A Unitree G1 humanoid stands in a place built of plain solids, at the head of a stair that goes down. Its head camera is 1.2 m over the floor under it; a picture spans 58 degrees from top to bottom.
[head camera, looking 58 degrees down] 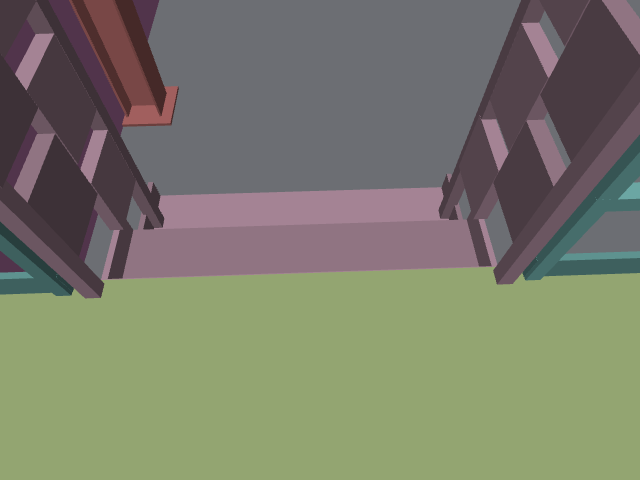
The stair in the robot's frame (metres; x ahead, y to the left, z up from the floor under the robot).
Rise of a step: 0.18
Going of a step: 0.30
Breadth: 1.32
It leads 2 degrees to the left of straight ahead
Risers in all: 3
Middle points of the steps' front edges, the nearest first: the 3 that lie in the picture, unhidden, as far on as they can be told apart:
0.63 0.06 0.00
0.93 0.07 -0.18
1.23 0.08 -0.35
